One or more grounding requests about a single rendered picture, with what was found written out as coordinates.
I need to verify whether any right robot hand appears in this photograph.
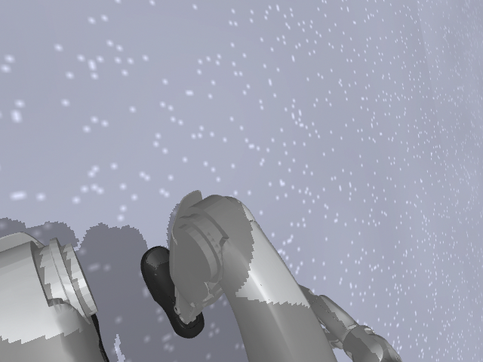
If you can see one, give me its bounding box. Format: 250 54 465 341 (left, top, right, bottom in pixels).
298 284 359 349

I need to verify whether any left robot foot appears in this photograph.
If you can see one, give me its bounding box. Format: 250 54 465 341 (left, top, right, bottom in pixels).
91 314 109 362

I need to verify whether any right robot arm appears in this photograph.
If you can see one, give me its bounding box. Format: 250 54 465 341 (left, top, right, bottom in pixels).
343 325 402 362

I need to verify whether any right robot foot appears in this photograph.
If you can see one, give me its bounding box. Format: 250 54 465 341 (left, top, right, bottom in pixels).
140 246 205 339

